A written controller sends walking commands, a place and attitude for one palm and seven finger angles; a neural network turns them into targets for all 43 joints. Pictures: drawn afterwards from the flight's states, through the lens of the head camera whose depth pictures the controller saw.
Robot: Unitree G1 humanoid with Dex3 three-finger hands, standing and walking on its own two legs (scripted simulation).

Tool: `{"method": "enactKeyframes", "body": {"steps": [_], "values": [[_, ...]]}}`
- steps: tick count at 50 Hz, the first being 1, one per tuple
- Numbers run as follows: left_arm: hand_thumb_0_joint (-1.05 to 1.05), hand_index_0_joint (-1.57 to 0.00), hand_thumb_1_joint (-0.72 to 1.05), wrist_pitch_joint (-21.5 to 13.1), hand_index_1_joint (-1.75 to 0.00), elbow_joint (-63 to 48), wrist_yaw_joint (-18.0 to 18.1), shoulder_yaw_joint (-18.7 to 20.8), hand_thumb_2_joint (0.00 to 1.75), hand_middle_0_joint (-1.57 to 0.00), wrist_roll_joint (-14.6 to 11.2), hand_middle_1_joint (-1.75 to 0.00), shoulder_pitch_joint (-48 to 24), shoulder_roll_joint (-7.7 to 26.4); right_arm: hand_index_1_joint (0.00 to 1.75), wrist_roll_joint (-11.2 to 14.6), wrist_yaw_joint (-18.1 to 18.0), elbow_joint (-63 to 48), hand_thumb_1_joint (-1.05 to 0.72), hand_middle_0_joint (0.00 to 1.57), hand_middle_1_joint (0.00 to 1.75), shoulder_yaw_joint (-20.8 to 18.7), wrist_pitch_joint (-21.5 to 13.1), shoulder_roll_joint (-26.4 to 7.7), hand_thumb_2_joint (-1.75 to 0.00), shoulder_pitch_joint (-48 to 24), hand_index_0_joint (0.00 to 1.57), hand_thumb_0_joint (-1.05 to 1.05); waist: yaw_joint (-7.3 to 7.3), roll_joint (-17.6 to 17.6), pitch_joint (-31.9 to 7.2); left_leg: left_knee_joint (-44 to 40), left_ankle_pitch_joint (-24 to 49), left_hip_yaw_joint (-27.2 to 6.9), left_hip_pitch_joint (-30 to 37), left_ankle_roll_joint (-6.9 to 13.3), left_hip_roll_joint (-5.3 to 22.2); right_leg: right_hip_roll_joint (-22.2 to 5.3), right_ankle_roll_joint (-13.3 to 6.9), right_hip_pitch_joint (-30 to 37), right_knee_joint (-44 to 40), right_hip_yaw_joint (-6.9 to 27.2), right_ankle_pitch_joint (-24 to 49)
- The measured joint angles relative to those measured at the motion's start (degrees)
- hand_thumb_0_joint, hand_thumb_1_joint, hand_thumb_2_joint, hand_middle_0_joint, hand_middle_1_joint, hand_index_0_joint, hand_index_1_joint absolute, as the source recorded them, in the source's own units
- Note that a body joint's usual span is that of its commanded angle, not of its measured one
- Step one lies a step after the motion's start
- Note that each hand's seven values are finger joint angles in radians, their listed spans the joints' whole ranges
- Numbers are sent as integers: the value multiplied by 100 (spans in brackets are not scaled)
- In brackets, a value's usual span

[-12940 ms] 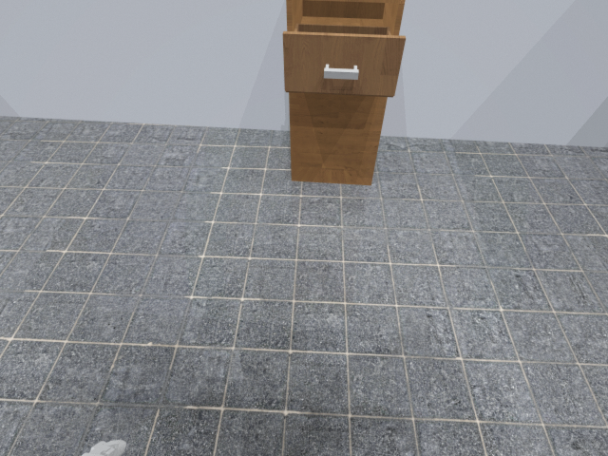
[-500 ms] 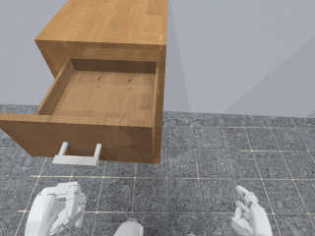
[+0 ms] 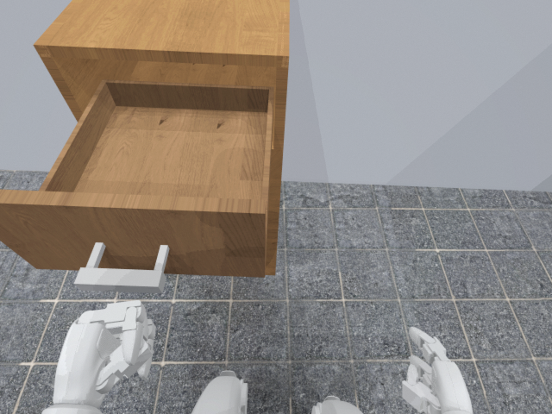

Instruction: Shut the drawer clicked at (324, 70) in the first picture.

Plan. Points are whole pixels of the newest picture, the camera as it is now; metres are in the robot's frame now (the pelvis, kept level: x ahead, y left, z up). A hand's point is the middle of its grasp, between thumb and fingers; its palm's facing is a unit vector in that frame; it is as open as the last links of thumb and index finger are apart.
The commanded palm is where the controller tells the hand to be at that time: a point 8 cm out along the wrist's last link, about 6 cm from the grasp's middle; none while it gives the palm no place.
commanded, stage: bring the fist close to the handle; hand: left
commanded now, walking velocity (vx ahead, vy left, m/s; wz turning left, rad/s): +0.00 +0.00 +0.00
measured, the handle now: (126, 265) +0.30 +0.22 +0.06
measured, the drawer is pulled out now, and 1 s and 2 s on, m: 0.29 0.27 0.14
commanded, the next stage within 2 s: push the drawer shut in 0.20 s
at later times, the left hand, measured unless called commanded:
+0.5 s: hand (150, 347) +0.20 +0.16 +0.06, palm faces +0.04 -1.00 -0.05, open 3.3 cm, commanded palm +0.18 +0.22 +0.06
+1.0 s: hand (152, 309) +0.24 +0.18 +0.05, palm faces +0.01 -1.00 -0.05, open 2.6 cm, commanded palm +0.25 +0.23 +0.06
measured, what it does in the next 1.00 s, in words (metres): stands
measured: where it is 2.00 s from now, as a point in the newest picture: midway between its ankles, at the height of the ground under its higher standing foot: outside the picture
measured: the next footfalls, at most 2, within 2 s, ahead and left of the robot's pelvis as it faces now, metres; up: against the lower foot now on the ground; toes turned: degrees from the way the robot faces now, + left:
none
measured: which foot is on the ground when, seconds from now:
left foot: down 0.00-1.00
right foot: down 0.00-1.00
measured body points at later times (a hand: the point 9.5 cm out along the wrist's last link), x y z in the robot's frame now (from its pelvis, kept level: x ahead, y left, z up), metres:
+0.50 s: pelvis -0.01 -0.01 -0.01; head +0.05 +0.00 +0.44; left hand +0.19 +0.22 +0.06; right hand +0.19 -0.23 -0.08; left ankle +0.05 +0.11 -0.65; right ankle -0.02 -0.10 -0.65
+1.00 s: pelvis -0.01 +0.00 +0.00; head +0.07 +0.01 +0.44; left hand +0.24 +0.23 +0.05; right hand +0.17 -0.25 -0.09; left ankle +0.05 +0.11 -0.65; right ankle -0.02 -0.10 -0.65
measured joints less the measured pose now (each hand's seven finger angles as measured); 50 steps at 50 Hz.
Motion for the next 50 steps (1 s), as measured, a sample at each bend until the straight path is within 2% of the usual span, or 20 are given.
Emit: {"method": "enactKeyframes", "body": {"steps": [18,25,31,36,44,50], "values": [[2,-140,90,-184,-160,-100,47,-109,90,-140,38,-160,242,-23,30,9,-19,-111,-90,20,30,-4,81,-3,-90,-41,21,1,42,18,-68,97,-2,-40,-101,-26,-7,-4,-30,-96,124,-36,-37],[2,-140,89,-141,-160,138,49,-29,90,-140,17,-160,-240,66,30,-1,-54,-83,-90,20,30,88,39,-51,-90,-36,21,1,26,50,-42,149,7,-102,-171,-53,4,16,-61,-140,157,-93,-38],[2,-140,89,79,-160,433,23,62,90,-140,-22,-160,-713,128,30,7,-58,-15,-90,20,30,135,58,-79,-90,35,21,1,-46,41,-31,50,29,-81,-96,-64,24,38,-66,-84,60,-68,-3],[0,-140,84,71,-160,598,-50,136,91,-140,-82,-160,-737,192,30,8,-60,72,-90,20,30,111,60,-124,-90,126,21,1,-76,25,-3,-96,60,-57,39,-65,27,45,-58,39,-89,-42,45],[-6,-140,76,-244,-160,1007,-144,160,91,-140,-104,-160,-1184,227,30,-20,-96,283,-90,20,30,95,-100,-281,-90,90,21,1,1,25,81,-24,82,-105,-120,-50,-14,10,-50,-88,-20,-94,39],[-8,-140,73,-83,-160,1329,-182,171,92,-140,-89,-160,-1762,269,30,8,-127,414,-90,20,30,134,-135,-269,-90,-48,21,1,24,36,144,-18,130,-133,-162,-34,-39,-10,-38,-112,-18,-124,76]]}}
